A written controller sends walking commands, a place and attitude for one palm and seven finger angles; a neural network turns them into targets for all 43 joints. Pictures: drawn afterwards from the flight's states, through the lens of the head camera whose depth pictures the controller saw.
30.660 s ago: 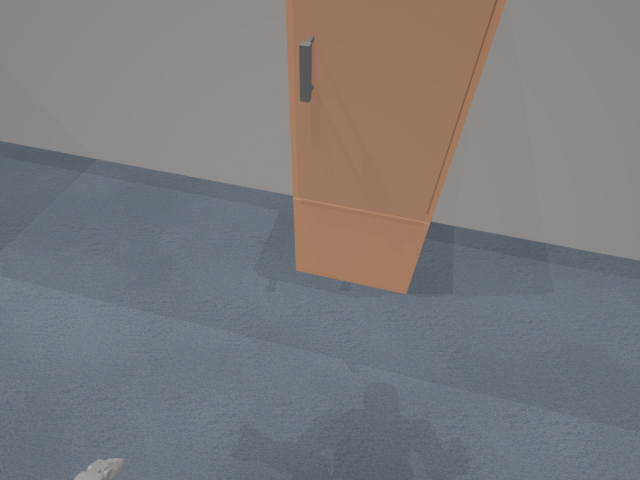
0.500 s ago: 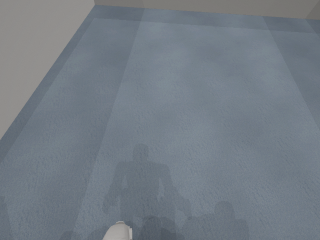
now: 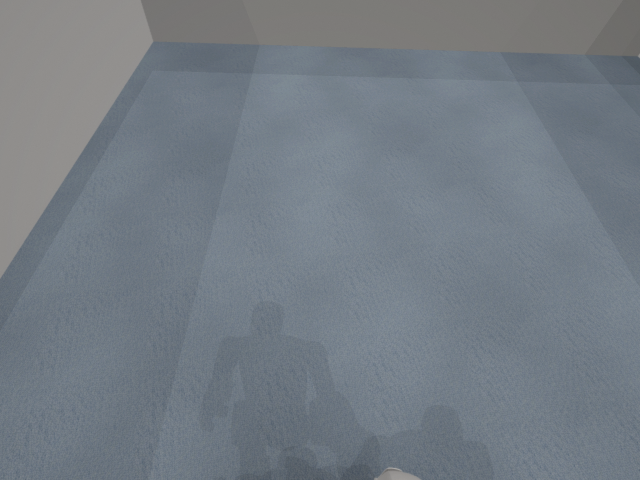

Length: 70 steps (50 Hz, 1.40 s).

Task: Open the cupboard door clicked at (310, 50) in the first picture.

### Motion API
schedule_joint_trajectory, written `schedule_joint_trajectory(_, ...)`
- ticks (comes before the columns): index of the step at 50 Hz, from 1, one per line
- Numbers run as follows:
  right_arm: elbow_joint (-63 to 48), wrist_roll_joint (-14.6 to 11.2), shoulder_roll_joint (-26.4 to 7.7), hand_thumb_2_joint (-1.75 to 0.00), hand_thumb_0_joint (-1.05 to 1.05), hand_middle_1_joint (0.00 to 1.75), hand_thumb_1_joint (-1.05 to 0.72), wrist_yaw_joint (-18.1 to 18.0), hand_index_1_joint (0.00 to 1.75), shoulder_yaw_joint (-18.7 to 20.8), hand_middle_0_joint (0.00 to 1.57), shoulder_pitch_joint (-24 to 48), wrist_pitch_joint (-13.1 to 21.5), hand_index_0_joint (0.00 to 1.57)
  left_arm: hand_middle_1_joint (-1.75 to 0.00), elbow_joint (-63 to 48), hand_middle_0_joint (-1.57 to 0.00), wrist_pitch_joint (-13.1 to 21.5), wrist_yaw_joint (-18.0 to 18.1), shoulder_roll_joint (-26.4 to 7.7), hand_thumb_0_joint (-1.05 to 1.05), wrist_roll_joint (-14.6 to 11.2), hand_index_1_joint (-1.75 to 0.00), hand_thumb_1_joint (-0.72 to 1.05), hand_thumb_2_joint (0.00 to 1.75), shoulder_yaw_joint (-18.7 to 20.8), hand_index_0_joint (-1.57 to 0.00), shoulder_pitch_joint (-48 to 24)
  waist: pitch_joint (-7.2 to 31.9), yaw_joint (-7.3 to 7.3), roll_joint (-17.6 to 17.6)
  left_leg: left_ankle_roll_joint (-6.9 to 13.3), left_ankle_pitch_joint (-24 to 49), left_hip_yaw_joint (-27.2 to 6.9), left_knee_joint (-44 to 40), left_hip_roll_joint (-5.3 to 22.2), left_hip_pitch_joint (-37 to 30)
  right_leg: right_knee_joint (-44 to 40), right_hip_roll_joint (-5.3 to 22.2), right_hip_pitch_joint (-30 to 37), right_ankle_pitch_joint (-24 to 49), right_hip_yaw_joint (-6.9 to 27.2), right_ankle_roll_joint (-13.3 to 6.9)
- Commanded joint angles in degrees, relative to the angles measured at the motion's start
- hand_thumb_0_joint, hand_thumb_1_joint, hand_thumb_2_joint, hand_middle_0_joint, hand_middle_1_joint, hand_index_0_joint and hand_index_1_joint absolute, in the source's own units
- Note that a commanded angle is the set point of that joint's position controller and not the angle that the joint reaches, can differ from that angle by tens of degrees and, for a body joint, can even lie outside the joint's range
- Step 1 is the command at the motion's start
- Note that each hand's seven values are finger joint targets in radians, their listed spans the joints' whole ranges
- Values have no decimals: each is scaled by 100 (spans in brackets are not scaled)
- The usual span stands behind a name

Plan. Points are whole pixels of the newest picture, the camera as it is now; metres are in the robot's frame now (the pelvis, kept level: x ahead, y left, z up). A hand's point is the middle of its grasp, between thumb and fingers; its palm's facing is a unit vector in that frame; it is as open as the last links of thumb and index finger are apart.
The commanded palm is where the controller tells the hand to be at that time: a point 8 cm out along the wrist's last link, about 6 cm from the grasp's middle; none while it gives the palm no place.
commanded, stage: turn to face it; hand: left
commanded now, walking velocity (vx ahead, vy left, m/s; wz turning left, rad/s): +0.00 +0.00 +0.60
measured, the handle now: out of the picture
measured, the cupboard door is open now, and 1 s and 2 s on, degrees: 40 40 40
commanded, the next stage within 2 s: none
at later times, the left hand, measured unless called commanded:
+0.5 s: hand (167, 479) +0.15 +0.23 -0.18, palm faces +0.31 -0.93 -0.21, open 7.4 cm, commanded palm none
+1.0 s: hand out of the picture +0.07 +0.15 -0.17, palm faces +0.58 -0.77 -0.25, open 7.4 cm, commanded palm none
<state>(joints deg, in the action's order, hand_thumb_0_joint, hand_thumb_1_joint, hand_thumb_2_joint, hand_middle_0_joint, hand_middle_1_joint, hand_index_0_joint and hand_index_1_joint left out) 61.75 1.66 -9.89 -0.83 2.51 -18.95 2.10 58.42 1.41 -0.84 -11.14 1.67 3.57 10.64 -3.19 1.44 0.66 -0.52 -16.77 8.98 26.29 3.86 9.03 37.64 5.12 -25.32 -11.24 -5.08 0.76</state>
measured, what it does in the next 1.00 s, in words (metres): walks ahead, turning left: right foot, then left foot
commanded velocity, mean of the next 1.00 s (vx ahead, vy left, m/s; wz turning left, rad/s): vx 0.00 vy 0.00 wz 0.60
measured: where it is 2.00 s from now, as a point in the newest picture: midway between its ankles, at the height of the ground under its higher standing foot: outside the picture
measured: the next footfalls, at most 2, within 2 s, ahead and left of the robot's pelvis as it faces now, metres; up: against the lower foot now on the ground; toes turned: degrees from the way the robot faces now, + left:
right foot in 0.04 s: +0.13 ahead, -0.14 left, +0.00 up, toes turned -5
left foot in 0.32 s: +0.14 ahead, +0.12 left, +0.00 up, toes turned +19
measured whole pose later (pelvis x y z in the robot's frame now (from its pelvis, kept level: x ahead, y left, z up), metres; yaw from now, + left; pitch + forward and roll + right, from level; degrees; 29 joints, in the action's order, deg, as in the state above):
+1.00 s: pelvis +0.16 -0.03 +0.00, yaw +36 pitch +1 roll +2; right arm 52.1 0.7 -13.7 1.9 3.5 -2.8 -4.1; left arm 52.5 0.0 1.0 -11.9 1.5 2.5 14.9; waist -7.8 -1.0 2.6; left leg -3.2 -23.6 5.7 41.4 0.9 21.2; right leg 31.1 8.4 -11.3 -20.2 -14.0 0.4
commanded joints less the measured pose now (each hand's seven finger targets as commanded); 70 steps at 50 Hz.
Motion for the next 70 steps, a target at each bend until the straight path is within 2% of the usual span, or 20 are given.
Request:
schedule_joint_trajectory(1, -271, -103, -325, -90, 0, 30, -90, 51, 30, -6, 20, -108, 34, 20, -30, 148, -20, 164, 93, -871, 0, 15, -30, 90, 90, 115, -20, 1203, 388, -581, 759, 47, -838, -166, 861, -56, 2137, -1377, 1070, 2819, 780, 1213, -350)
schedule_joint_trajectory(2, -385, -97, -293, -90, 0, 30, -90, 68, 30, 2, 20, -161, -58, 20, -30, 94, -20, 127, 134, -1277, 0, -19, -30, 90, 90, 185, -20, 1350, 400, -602, 1336, -84, -2029, -41, 2018, -286, 2281, -2060, 2053, 2648, 712, 1974, -879)
schedule_joint_trajectory(4, -428, -117, -321, -90, 0, 30, -90, 26, 30, 52, 20, 69, -128, 20, -30, 14, -20, 122, 218, -1175, 0, -30, -30, 90, 90, 218, -20, 1056, 558, -586, 1907, -95, -1969, -661, 3738, -10, 2594, -2117, 2201, 2514, 1456, 2126, -1252)
schedule_joint_trajectory(13, -452, -54, -248, -90, 0, 30, -90, 182, 30, 65, 20, -292, -293, 20, -30, -509, -20, -75, 230, -883, 0, -63, -30, 90, 90, 230, -20, -36, 414, 97, 377, -198, 334, -16, 626, -115, 609, -822, 1357, 1059, 760, -529, -287)
schedule_joint_trajectory(14, -485, -33, -585, -90, 0, 30, -90, 183, 30, 139, 20, -464, -266, 20, -30, -591, -20, -139, 209, -741, 0, -104, -30, 90, 90, 204, -20, 17, 500, 173, -449, -29, 1005, -637, 29, 215, 197, -66, 1061, 643, -12, -699, -31)
schedule_joint_trajectory(15, -600, 30, -1219, -90, 0, 30, -90, 140, 30, 295, 20, -649, -227, 20, -30, -793, -20, -197, 181, -409, 0, -157, -30, 90, 90, 149, -20, 76, 595, 270, -2110, 760, 2480, -2816, -550, 1650, -111, 1155, 283, -436, -2211, -812, 426)
schedule_joint_trajectory(17, -674, 54, -1496, -90, 0, 30, -90, 5, 30, 389, 20, -679, -220, 20, -30, -1130, -20, -238, 214, -410, 0, -52, -30, 90, 90, 104, -20, -609, 707, 400, -1391, 1400, 2022, -3640, -763, 2030, 33, 2811, 0, -1008, -2617, 258, 295)
schedule_joint_trajectory(22, -980, -19, -1200, -90, 0, 30, -90, -77, 30, 291, 20, 174, -118, 20, -30, -868, -20, -198, 156, -425, 0, -81, -30, 90, 90, 122, -20, -296, 908, 14, -893, 944, 3734, -2094, -305, 1137, -418, 2453, -36, -917, -1337, 506, 436)
schedule_joint_trajectory(31, -1420, -60, -1385, -90, 0, 30, -90, 48, 30, 435, 20, 1139, -341, 20, -30, -951, -20, -161, 186, -681, 0, -88, -30, 90, 90, 172, -20, 479, 698, -328, -862, 603, 1747, -2246, 116, 597, 1115, -1037, -414, 1620, -204, 198, 276)
schedule_joint_trajectory(33, -1678, -129, -787, -90, 0, 30, -90, 134, 30, 344, 20, 1252, -340, 20, -30, -999, -20, -66, 251, -1569, 0, 56, -30, 90, 90, 322, -20, 729, 556, -486, 1769, -212, -1665, -844, 2431, -840, 2693, -2392, 2027, 2348, 429, 2679, -676)
schedule_joint_trajectory(37, -1405, -72, -900, -90, 0, 30, -90, 235, 30, 367, 20, 1207, -512, 20, -30, -1214, -20, -62, 277, -966, 0, -35, -30, 90, 90, 127, -20, -82, 285, -21, 1141, -297, -820, -1114, 4604, -195, 2548, -1983, 1388, 1439, 1331, 1178, -725)
schedule_joint_trajectory(46, -1520, -137, -666, -90, 0, 30, -90, 290, 30, 133, 20, 1891, -453, 20, -30, -886, -20, -29, 274, -1334, 0, -5, -30, 90, 90, 227, -20, 824, 621, -443, 1240, -291, -904, -270, 1834, -313, 1822, -1176, 1515, 2795, 4015, 150, -688)
schedule_joint_trajectory(50, -1387, -95, -881, -90, 0, 30, -90, 253, 30, 189, 20, 1264, -386, 20, -30, -911, -20, -51, 222, -1401, 0, -60, -30, 90, 90, 294, -20, 568, 811, -29, 896, -98, 228, -75, 237, -435, 322, -239, 1454, 2029, 3486, -346, -295)
schedule_joint_trajectory(51, -1289, -54, -1229, -90, 0, 30, -90, 233, 30, 288, 20, 798, -346, 20, -30, -1004, -20, -68, 191, -1296, 0, -94, -30, 90, 90, 269, -20, 468, 1120, 246, 211, 148, 1455, -568, -110, 64, -803, 693, 1273, 1164, 2447, -570, -6)
schedule_joint_trajectory(52, -1280, -15, -1888, -90, 0, 30, -90, 202, 30, 474, 20, 414, -326, 20, -30, -1246, -20, -93, 140, -870, 0, -132, -30, 90, 90, 167, -20, 278, 1233, 466, -1576, 1015, 3628, -2808, -291, 1723, -1645, 2109, 360, -543, -1704, -646, 435)
schedule_joint_trajectory(53, -1173, -55, -2094, -90, 0, 30, -90, 167, 30, 493, 20, 100, -382, 20, -30, -1474, -20, -184, 190, -855, 0, -69, -30, 90, 90, 136, -20, -18, 1169, 515, -1278, 1562, 4046, -3098, -327, 2263, -1268, 2739, 202, -880, -2819, 63, 388)
schedule_joint_trajectory(58, -1427, -32, -1465, -90, 0, 30, -90, 14, 30, 339, 20, 1108, -276, 20, -30, -1101, -20, -316, 137, -786, 0, -42, -30, 90, 90, 195, -20, 63, 572, -77, -998, 963, 2606, -2105, -582, 1019, -28, 2665, 106, -633, -1326, 528, 432)
schedule_joint_trajectory(68, -1471, -52, -1446, -90, 0, 30, -90, 57, 30, 437, 20, 1210, -354, 20, -30, -1212, -20, -189, 178, -742, 0, -103, -30, 90, 90, 160, -20, 341, 720, -297, -974, 680, 2111, -2489, 59, 532, 893, -743, -466, 1525, -445, 229, 292)
schedule_joint_trajectory(69, -1518, -99, -1273, -90, 0, 30, -90, 82, 30, 424, 20, 1240, -350, 20, -30, -1176, -20, -125, 210, -976, 0, -74, -30, 90, 90, 219, -20, 575, 795, -440, -428, 392, 1323, -2282, 538, 210, 1484, -1524, -48, 2297, -23, 600, 184)
schedule_joint_trajectory(70, -1622, -149, -885, -90, 0, 30, -90, 122, 30, 370, 20, 1126, -341, 20, -30, -1161, -20, -72, 269, -1515, 0, 22, -30, 90, 90, 336, -20, 728, 886, -490, 1234, -72, -590, -1326, 1845, -639, 2524, -2086, 1516, 2919, 386, 2211, -379)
